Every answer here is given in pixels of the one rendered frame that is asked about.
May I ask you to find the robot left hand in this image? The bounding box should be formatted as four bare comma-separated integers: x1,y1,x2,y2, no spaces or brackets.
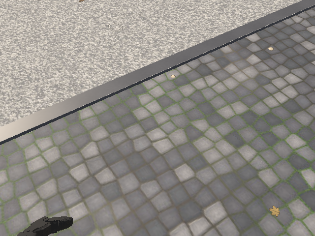
17,216,73,236

